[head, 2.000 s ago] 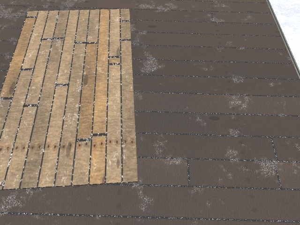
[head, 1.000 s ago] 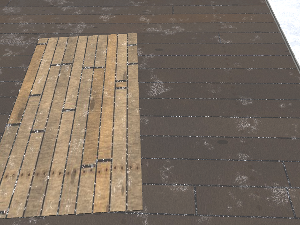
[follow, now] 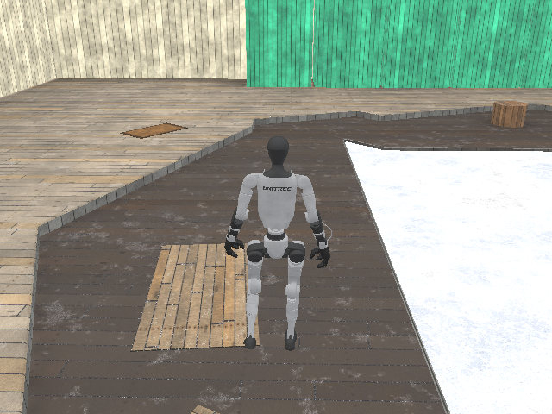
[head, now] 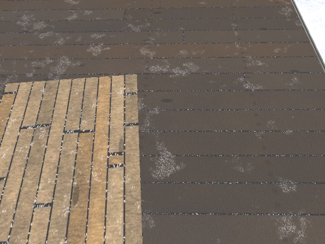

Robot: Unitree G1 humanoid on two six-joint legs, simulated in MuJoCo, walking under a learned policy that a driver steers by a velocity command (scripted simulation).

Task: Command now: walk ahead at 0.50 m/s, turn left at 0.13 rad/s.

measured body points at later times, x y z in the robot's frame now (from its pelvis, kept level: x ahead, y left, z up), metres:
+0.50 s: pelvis +0.29 +0.07 -0.01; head +0.32 +0.09 +0.43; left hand +0.30 +0.36 -0.14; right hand +0.49 -0.16 -0.12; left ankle +0.34 +0.15 -0.74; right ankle +0.17 -0.09 -0.64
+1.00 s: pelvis +0.58 +0.12 -0.01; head +0.60 +0.12 +0.44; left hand +0.59 +0.43 -0.10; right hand +0.78 -0.10 -0.12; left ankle +0.42 +0.17 -0.65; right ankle +0.68 +0.05 -0.74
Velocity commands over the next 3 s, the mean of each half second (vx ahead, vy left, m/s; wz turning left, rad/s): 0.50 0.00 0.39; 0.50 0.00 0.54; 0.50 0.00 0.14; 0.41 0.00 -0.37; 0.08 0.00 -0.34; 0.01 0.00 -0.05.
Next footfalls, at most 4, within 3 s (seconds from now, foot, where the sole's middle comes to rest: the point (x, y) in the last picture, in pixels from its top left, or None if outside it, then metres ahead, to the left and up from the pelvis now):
0.40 left None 0.38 0.16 -0.78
0.88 right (158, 189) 0.71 0.07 -0.78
1.36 left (81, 174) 0.79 0.43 -0.78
1.90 right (106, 113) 1.16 0.36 -0.78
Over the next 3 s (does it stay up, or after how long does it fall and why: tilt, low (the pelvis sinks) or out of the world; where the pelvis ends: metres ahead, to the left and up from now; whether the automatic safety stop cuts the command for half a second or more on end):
stays up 1.11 0.47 -0.01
